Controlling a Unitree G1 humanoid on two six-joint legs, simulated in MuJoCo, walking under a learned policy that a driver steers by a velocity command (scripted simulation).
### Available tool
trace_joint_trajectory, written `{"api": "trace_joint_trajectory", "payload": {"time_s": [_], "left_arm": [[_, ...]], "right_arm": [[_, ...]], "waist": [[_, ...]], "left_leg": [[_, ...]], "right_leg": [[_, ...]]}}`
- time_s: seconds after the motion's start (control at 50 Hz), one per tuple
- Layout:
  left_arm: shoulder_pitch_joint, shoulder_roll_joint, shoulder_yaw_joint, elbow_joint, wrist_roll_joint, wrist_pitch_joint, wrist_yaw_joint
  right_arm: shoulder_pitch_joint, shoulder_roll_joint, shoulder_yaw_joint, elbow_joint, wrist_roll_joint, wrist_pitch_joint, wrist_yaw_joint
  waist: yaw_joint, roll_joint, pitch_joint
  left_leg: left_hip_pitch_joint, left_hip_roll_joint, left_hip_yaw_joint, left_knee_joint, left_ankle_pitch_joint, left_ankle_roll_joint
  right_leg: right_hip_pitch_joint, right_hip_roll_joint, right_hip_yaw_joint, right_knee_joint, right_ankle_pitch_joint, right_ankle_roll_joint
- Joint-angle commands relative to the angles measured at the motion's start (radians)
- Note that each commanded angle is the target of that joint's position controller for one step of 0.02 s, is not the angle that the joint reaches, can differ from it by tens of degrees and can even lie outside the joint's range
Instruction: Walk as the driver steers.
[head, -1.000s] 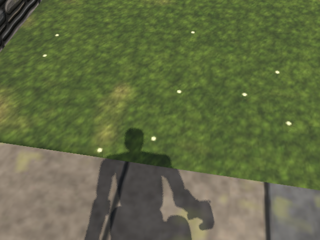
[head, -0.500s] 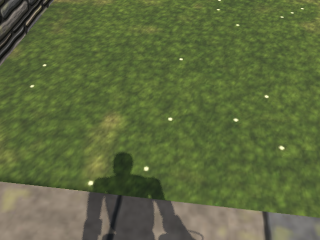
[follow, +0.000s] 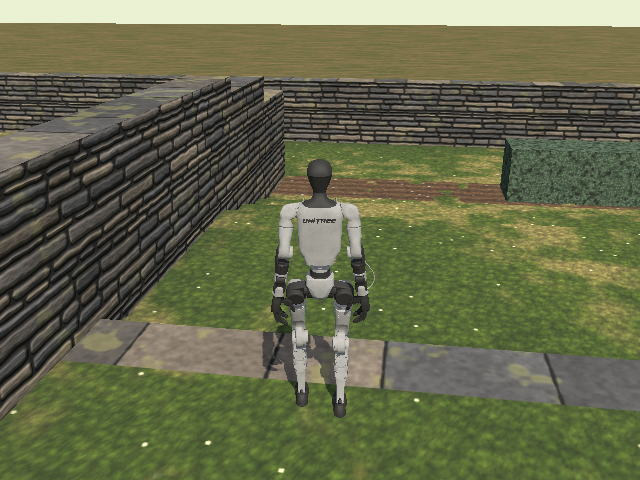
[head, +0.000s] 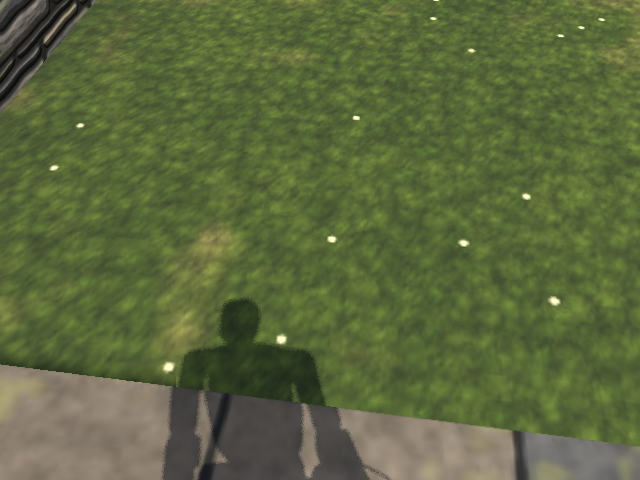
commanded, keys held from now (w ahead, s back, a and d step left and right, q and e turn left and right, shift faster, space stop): no key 0.94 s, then w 0.06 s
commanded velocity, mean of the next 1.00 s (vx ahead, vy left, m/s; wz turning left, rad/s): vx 0.01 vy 0.00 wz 0.00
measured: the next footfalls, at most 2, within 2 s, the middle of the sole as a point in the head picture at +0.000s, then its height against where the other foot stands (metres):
left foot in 1.28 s outside the picture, level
right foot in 1.78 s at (350, 479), level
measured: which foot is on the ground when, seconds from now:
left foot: down 0.00-1.00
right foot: down 0.00-1.00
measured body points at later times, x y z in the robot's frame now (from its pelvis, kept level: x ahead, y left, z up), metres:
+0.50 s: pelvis +0.02 -0.01 +0.00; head +0.03 -0.01 +0.45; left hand -0.03 +0.19 -0.16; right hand -0.01 -0.21 -0.16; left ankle +0.06 +0.10 -0.74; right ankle -0.03 -0.10 -0.74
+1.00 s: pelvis +0.04 -0.02 +0.00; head +0.04 -0.02 +0.45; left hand -0.02 +0.18 -0.16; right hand +0.00 -0.22 -0.17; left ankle +0.06 +0.10 -0.74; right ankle -0.03 -0.10 -0.74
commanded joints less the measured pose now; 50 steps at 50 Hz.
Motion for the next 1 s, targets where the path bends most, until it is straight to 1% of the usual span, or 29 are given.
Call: {"api": "trace_joint_trajectory", "payload": {"time_s": [0.02,0.38,0.94,0.96,0.98,1.0], "left_arm": [[0.092,0.063,0.008,0.000,0.000,-0.003,0.003],[0.105,0.051,0.006,0.011,0.000,-0.006,0.008],[0.125,0.044,0.003,0.018,0.001,-0.010,0.012],[0.136,0.040,0.002,0.021,0.003,-0.010,0.012],[0.143,0.050,0.007,0.022,0.005,-0.009,0.011],[0.153,0.074,0.017,0.021,0.006,-0.005,0.010]], "right_arm": [[0.068,-0.067,-0.009,-0.003,0.000,-0.004,-0.003],[0.073,-0.050,-0.008,0.021,-0.001,-0.002,-0.010],[0.085,-0.041,-0.006,0.036,0.001,0.003,-0.015],[0.088,-0.036,-0.005,0.038,0.000,0.004,-0.014],[0.080,-0.041,-0.007,0.035,-0.002,0.006,-0.013],[0.069,-0.048,-0.011,0.025,-0.004,0.008,-0.011]], "waist": [[0.001,-0.003,0.080],[0.003,-0.002,0.082],[0.006,-0.007,0.086],[0.009,-0.008,0.068],[0.014,-0.016,0.081],[0.020,-0.040,0.097]], "left_leg": [[0.072,0.103,-0.131,-0.062,-0.021,0.009],[0.093,0.106,-0.124,-0.048,0.045,0.009],[0.105,0.108,-0.111,-0.028,0.092,0.001],[0.110,0.099,-0.105,-0.030,0.032,0.002],[0.093,0.080,-0.092,-0.014,-0.051,0.004],[0.058,0.049,-0.065,0.032,-0.157,0.010]], "right_leg": [[-0.145,-0.111,0.109,-0.114,0.021,-0.032],[-0.105,-0.113,0.104,-0.112,0.088,-0.032],[-0.068,-0.117,0.102,-0.114,0.179,-0.033],[-0.060,-0.111,0.103,-0.129,0.098,-0.038],[-0.068,-0.103,0.111,-0.143,-0.010,-0.047],[-0.078,-0.103,0.133,-0.158,-0.157,-0.068]]}}
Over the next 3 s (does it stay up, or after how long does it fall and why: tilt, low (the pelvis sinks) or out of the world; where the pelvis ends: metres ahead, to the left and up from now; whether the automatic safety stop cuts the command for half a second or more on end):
stays up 1.09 0.01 -0.20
